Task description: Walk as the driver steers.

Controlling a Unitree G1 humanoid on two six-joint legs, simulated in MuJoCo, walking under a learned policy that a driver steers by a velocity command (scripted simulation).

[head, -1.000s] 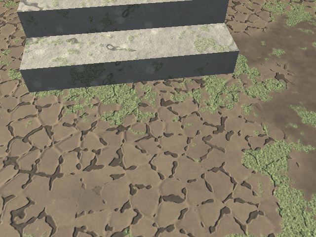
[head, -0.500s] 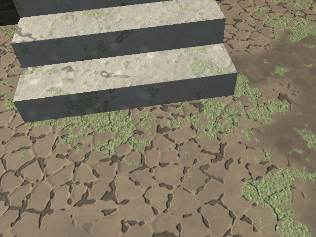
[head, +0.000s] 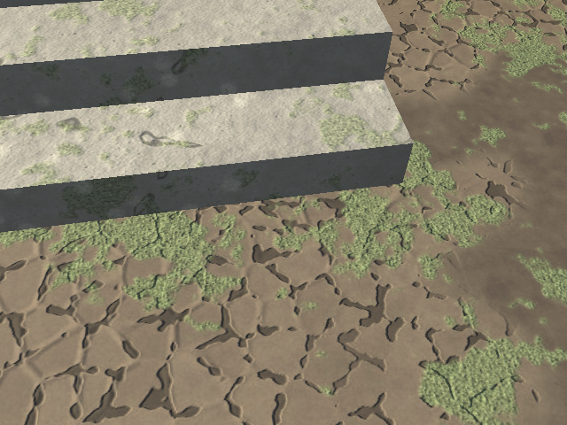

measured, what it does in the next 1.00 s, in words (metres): walks ahead: right foot, then left foot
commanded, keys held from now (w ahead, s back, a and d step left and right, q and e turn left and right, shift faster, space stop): w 1.00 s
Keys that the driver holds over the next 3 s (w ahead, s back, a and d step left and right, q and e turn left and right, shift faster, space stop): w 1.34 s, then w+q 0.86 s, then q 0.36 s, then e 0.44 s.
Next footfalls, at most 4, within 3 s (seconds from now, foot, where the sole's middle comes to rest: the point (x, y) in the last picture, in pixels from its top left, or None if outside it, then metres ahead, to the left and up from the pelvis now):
0.26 right None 0.09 -0.14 -0.77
0.74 left None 0.40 0.14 -0.77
1.28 right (331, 320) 0.73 -0.10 -0.77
1.84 left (240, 251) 0.94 0.15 -0.77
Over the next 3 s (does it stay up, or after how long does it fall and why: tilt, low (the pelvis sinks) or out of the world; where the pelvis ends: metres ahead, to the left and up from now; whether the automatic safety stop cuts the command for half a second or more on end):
stays up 1.21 0.21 0.16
